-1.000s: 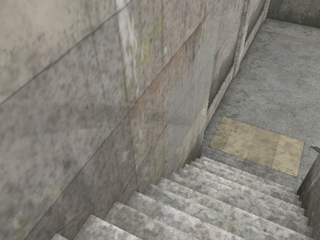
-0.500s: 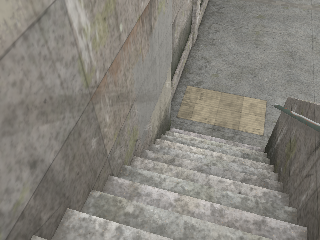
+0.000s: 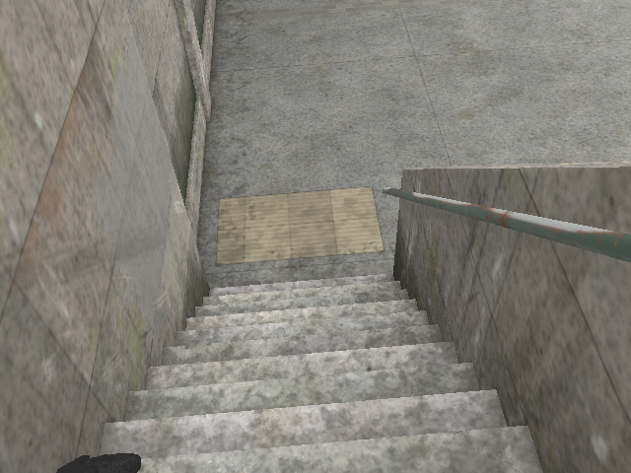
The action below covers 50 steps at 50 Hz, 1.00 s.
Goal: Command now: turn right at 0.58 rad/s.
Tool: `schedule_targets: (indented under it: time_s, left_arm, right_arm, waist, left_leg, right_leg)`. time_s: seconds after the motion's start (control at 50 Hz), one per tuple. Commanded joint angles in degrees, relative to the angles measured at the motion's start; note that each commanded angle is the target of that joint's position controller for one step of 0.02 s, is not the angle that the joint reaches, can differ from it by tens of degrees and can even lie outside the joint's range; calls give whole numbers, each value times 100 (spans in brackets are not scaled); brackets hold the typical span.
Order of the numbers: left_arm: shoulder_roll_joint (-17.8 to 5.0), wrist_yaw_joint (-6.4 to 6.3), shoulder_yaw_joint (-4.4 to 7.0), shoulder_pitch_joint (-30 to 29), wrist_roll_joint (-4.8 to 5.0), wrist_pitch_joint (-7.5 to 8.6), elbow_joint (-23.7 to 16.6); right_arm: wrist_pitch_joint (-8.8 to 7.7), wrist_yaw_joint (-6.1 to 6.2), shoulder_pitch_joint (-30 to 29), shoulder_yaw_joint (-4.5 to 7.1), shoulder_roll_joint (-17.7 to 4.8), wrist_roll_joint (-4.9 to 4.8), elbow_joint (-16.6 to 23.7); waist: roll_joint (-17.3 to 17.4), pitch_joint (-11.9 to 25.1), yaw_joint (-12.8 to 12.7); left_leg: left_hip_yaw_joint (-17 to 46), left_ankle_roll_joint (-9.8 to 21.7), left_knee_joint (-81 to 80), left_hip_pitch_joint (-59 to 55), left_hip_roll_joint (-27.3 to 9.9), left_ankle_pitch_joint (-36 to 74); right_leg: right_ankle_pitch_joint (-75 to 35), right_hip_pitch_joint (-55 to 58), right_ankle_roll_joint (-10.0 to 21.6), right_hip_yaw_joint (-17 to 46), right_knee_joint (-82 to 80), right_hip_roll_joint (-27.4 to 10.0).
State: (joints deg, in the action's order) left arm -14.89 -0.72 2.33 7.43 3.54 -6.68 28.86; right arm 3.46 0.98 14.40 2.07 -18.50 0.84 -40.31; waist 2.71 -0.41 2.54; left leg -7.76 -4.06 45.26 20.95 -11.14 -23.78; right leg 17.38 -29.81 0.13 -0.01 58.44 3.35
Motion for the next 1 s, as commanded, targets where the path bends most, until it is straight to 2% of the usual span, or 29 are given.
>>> schedule_targets:
  time_s: [0.02, 0.04, 0.06, 0.08, 0.1, 0.12, 0.14, 0.18, 0.22, 0.26, 0.32, 0.36, 0.38, 0.42, 0.44, 0.46, 0.48, 0.5, 0.52, 0.54, 0.56, 0.58, 0.6, 0.64, 0.68, 0.74, 0.78, 0.92, 1.0]
  left_arm:
    - [-807, -4, 415, 2323, -167, 215, 589]
    - [-1353, 156, 363, 1786, -335, 406, 320]
    - [-1554, 250, 409, 1656, -250, 481, 362]
    - [-1701, 281, 427, 1197, -378, 496, 337]
    - [-1721, 238, 443, 674, -340, 442, 334]
    - [-1403, 206, 304, 400, -394, 376, 248]
    - [-1223, 86, 184, -55, -458, 335, 279]
    - [-806, -81, -114, -448, -362, 179, 252]
    - [-519, -199, -327, -284, -251, 162, 316]
    - [-324, -269, -445, 20, -266, 186, 352]
    - [-302, -322, -440, 260, -341, 262, 402]
    - [-408, -299, -367, 88, -381, 318, 400]
    - [-421, -258, -354, -59, -405, 360, 387]
    - [-392, -172, -302, -496, -295, 434, 362]
    - [-285, -136, -321, -594, -319, 483, 361]
    - [-159, -134, -304, -220, -225, 450, 527]
    - [-51, -106, -323, -61, -285, 465, 671]
    - [48, -47, -285, 216, -301, 490, 753]
    - [-23, 8, -204, 392, -244, 532, 912]
    - [50, 21, -193, 386, -132, 525, 1027]
    - [-3, 33, -179, 232, -27, 464, 1024]
    - [39, 43, -221, 34, -118, 423, 1059]
    - [194, 62, -259, -37, -158, 388, 1124]
    - [332, 82, -297, -85, -209, 366, 1250]
    - [311, 108, -297, -50, -290, 399, 1383]
    - [274, 84, -280, 58, -290, 436, 1554]
    - [306, 67, -292, 224, -232, 436, 1678]
    - [133, -55, -254, 825, -217, 470, 2152]
    - [64, -154, -231, 1045, -214, 419, 2322]
  right_arm:
    - [-213, 106, -1983, 157, -511, -50, 1142]
    - [-206, 112, -994, -21, 116, 10, 1300]
    - [-207, 96, -848, 69, -263, -208, 1324]
    - [-220, 161, -1580, 76, -325, -423, 1590]
    - [-204, 294, -1637, 75, -268, -301, 1579]
    - [-104, 377, -1422, 123, -319, -185, 1292]
    - [-50, 293, -705, 115, -131, -126, 910]
    - [55, 201, -220, 80, 31, -96, 661]
    - [147, 211, -366, -2, 231, -104, 747]
    - [209, 224, -573, -74, 330, -114, 859]
    - [145, 208, -867, -102, 360, -73, 1027]
    - [81, 132, -711, -62, 258, -70, 941]
    - [76, 78, -449, -22, 188, -110, 819]
    - [50, -11, -7, -5, 144, -168, 701]
    - [31, -37, 140, -8, 113, -160, 627]
    - [40, -44, -132, -76, 293, -205, 751]
    - [-26, -113, 341, -107, 461, -202, 487]
    - [-99, -158, 638, -86, 366, -183, 228]
    - [-101, -184, 657, -99, 432, -131, 132]
    - [-100, -207, 607, -199, 669, -63, 209]
    - [-133, -231, 545, -153, 492, -91, 164]
    - [-172, -244, 603, -82, 340, -168, 45]
    - [-206, -214, 705, -85, 334, -148, -26]
    - [-274, -163, 904, -68, 289, -122, -87]
    - [-275, -122, 1022, -58, 258, -86, -146]
    - [-264, -74, 1220, -80, 294, -80, -270]
    - [-216, -36, 1350, -73, 266, -98, -387]
    - [-177, 31, 1335, -93, 268, -88, -746]
    - [-209, 37, 1299, -85, 274, -112, -970]
  waist:
    - [-552, 497, -1648]
    - [-2609, 536, -507]
    - [-2330, 909, -554]
    - [-1387, 265, -436]
    - [-938, -9, -179]
    - [-486, 181, -125]
    - [-642, 629, 223]
    - [-561, 741, 441]
    - [-530, 621, 343]
    - [-661, 574, 84]
    - [-823, 568, -106]
    - [-1013, 737, -29]
    - [-1178, 815, 73]
    - [-1438, 659, 218]
    - [-1562, 479, 158]
    - [-1635, 163, -9]
    - [-1497, 429, 59]
    - [-808, 537, -144]
    - [-365, 501, -302]
    - [-220, 423, -464]
    - [-18, 22, -576]
    - [-52, -290, -399]
    - [-8, -417, -415]
    - [-63, -349, -396]
    - [253, -133, -296]
    - [286, 99, -162]
    - [248, 219, -89]
    - [38, -19, -101]
    - [-39, -147, -157]
  left_leg:
    - [-188, 373, 2380, 2951, 52, -390]
    - [1054, 283, 3694, 3605, 762, -2157]
    - [1631, 175, 4305, 3990, 1128, -2273]
    - [1767, 268, 4391, 4333, 1372, -1595]
    - [1797, 286, 4430, 4522, 1361, -995]
    - [1909, 266, 4696, 4383, 1432, -112]
    - [2049, 292, 5102, 3821, 1498, 725]
    - [1794, 175, 5770, 3023, 1656, 1448]
    - [1600, 40, 5803, 2881, 1700, 1787]
    - [1602, -139, 5681, 2841, 1736, 1962]
    - [1861, -201, 4396, 2631, 1674, 1756]
    - [1840, -167, 3397, 1988, 1500, 1645]
    - [1737, -167, 3323, 1446, 1462, 1422]
    - [1503, -83, 2597, 870, 1294, 1075]
    - [1430, -52, 1937, 697, 1221, 993]
    - [1048, 102, -21, 521, 1416, -211]
    - [1075, 238, -628, -600, 1392, 487]
    - [1389, 434, -553, -1184, 1263, 1987]
    - [1625, 662, -650, -1367, 1099, 2855]
    - [2111, 820, -1256, -1082, 892, 3013]
    - [2204, 914, -1473, -369, 809, 2480]
    - [2106, 813, -1734, -107, 841, 1513]
    - [2048, 731, -1959, 83, 824, 994]
    - [1996, 644, -2186, -28, 807, 936]
    - [1958, 616, -2190, -476, 741, 1451]
    - [1962, 585, -2253, -1042, 692, 2510]
    - [1915, 546, -2290, -1300, 691, 2910]
    - [1819, 525, -2649, -1549, 760, 3118]
    - [1736, 499, -2776, -1519, 825, 3051]
  right_leg:
    - [-967, 3514, 284, 938, -1691, -61]
    - [-4916, 3456, 1073, 3579, -2199, -1118]
    - [-3985, 3212, 1470, 4547, -2935, -1659]
    - [-2126, 2327, 1620, 4965, -3462, -1708]
    - [-1246, 1919, 1554, 4878, -3304, -1625]
    - [-1131, 1590, 1259, 4480, -2919, -1549]
    - [-2033, 1224, 1098, 4053, -2319, -1518]
    - [-2610, 461, 806, 3085, -1950, -1197]
    - [-2732, 373, 846, 2700, -1820, -1015]
    - [-2371, 581, 1041, 2491, -1774, -930]
    - [-2369, 1149, 1272, 2500, -1709, -953]
    - [-2656, 1315, 1220, 2496, -1725, -1023]
    - [-2864, 1101, 1206, 2522, -1779, -1069]
    - [-3114, 859, 1160, 2549, -1828, -986]
    - [-3508, 858, 1181, 2450, -1804, -918]
    - [-3147, 1144, 1076, 2043, -2216, -598]
    - [-2659, 965, 978, 2077, -2411, -484]
    - [-2240, 983, 648, 1853, -2396, -218]
    - [-1795, 951, 395, 1680, -2152, -25]
    - [-981, 1394, 318, 1812, -2321, -111]
    - [-462, 1655, 306, 1751, -2767, -288]
    - [-173, 1632, 296, 1547, -2635, -174]
    - [-263, 1836, 276, 1450, -2674, -144]
    - [-674, 2084, 275, 1385, -2849, -147]
    - [-1019, 2114, 244, 1399, -3175, -227]
    - [-1426, 2135, 95, 1259, -3455, -223]
    - [-1635, 2200, 13, 1167, -3558, -226]
    - [-1803, 2193, -183, 978, -3875, -301]
    - [-1803, 2191, -251, 932, -3974, -291]
